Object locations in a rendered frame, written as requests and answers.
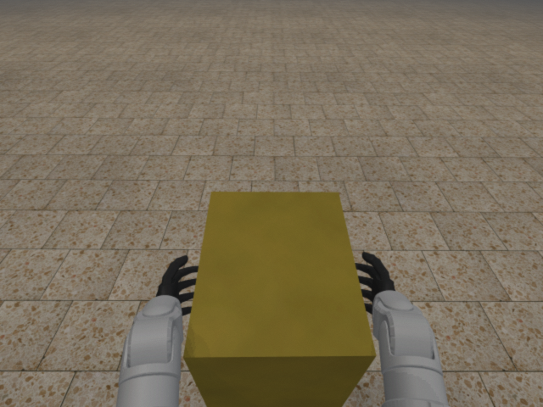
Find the carton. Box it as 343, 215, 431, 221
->
183, 192, 377, 407

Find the robot left hand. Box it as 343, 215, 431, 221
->
156, 255, 199, 316

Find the left robot forearm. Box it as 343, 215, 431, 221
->
116, 295, 183, 407

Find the robot right hand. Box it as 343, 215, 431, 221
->
355, 252, 395, 314

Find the right robot forearm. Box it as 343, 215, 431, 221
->
372, 290, 450, 407

